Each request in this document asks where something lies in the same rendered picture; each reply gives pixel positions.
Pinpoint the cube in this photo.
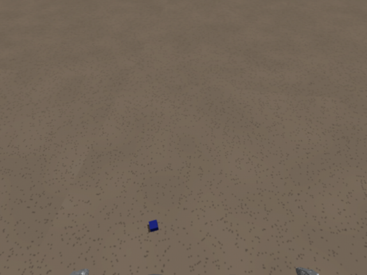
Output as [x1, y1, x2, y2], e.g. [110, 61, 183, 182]
[149, 220, 159, 232]

